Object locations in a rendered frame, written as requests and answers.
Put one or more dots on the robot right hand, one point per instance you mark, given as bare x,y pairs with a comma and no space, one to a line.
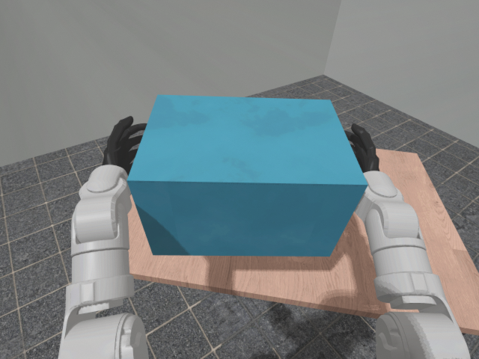
363,148

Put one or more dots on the robot right upper arm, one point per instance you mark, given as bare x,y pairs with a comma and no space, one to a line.
410,335

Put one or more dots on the table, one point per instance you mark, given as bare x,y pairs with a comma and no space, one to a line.
340,283

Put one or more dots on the robot left upper arm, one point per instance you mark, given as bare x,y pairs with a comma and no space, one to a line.
120,336

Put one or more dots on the robot left hand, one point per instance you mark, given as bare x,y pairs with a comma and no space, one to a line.
118,145

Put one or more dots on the left robot forearm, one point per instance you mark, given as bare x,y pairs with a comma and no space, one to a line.
99,247

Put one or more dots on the right robot forearm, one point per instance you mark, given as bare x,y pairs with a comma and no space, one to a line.
404,277

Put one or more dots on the carton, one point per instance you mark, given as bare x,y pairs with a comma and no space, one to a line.
244,176

